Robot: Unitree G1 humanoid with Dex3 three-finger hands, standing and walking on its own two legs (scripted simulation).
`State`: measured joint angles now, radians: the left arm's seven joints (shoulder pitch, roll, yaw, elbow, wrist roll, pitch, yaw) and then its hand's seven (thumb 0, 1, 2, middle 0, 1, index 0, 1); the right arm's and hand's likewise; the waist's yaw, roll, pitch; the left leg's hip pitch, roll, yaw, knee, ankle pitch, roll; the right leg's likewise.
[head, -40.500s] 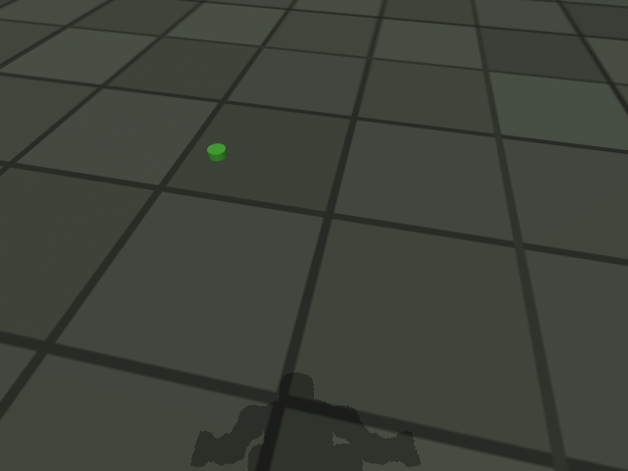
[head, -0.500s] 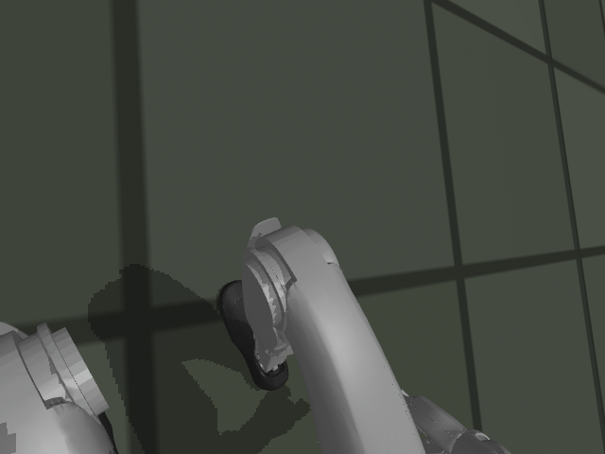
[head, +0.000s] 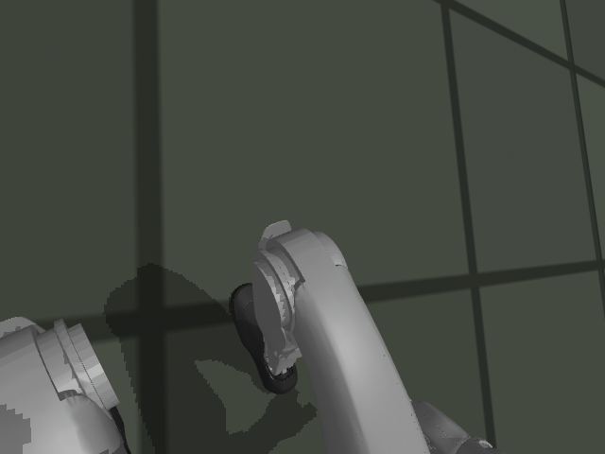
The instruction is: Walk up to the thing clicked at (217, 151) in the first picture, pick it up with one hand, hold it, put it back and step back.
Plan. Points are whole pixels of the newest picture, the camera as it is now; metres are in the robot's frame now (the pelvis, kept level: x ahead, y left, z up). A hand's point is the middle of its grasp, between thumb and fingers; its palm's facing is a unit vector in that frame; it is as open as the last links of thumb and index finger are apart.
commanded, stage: settle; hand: left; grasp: from above
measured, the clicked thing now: out of the picture +0.48 +0.34 -0.27
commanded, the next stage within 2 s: lift in 0.54 s
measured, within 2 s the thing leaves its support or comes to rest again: neither
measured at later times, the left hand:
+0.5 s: hand out of the picture +0.46 +0.34 -0.15, palm faces -0.41 -0.12 -0.91, open 11.4 cm
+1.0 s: hand out of the picture +0.43 +0.34 -0.07, palm faces -0.43 -0.13 -0.89, open 11.4 cm
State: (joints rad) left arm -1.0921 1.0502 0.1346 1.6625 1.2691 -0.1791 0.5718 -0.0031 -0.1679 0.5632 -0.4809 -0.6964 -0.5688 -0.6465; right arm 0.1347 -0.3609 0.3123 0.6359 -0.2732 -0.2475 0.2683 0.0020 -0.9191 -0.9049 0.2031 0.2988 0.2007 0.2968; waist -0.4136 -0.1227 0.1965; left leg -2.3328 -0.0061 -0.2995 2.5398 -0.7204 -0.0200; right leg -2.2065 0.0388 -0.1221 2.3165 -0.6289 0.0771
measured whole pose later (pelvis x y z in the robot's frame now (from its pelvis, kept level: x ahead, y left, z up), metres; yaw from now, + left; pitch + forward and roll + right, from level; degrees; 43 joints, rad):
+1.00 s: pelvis +0.00 -0.01 +0.05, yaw +8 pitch +35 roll -9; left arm -0.87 0.70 0.06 1.15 1.14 -0.12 0.15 0.01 -0.17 0.60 -0.46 -0.71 -0.56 -0.66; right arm 0.22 -0.31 0.04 0.66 -0.09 0.02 0.14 0.01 -0.92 -0.91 0.20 0.30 0.20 0.30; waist -0.22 0.06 -0.10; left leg -2.25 -0.01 -0.15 2.30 -0.66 -0.02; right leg -2.18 -0.02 -0.02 2.20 -0.63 0.07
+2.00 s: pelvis +0.03 -0.02 +0.36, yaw +13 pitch +16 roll -2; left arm -0.32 0.43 -0.15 0.74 0.99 0.02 0.08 0.01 -0.15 0.60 -0.43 -0.74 -0.53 -0.69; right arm 0.23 -0.25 -0.04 0.71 0.03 0.00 -0.06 0.01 -0.91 -0.90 0.20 0.30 0.20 0.30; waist -0.07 0.05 -0.15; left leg -1.01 0.05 -0.04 1.23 -0.49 -0.03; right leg -1.01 -0.02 0.00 1.19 -0.46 0.03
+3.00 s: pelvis +0.08 +0.00 +0.44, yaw +12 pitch +5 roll +0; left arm -0.27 0.40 -0.19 0.70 1.00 0.01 0.00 0.01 -0.16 0.62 -0.42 -0.76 -0.52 -0.72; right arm 0.23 -0.25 -0.05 0.69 0.05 0.04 -0.04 0.01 -0.90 -0.90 0.20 0.30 0.20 0.30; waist -0.02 0.04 -0.07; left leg -0.44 0.04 0.03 0.69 -0.34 -0.02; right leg -0.45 -0.03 0.03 0.67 -0.31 0.04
